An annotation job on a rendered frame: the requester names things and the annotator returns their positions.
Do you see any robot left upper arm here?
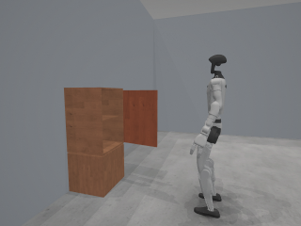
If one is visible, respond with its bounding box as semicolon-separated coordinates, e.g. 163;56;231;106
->
210;78;223;110

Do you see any robot left forearm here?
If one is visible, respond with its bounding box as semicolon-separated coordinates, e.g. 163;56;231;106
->
200;102;220;137

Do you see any right robot foot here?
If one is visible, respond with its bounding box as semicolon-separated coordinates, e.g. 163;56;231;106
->
198;193;222;202

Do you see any left robot hand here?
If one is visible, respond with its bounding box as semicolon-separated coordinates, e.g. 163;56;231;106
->
190;134;207;159

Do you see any left robot shin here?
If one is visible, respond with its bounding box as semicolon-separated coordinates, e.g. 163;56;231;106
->
198;169;214;211

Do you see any cupboard door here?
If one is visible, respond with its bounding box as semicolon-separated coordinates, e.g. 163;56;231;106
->
122;89;158;147

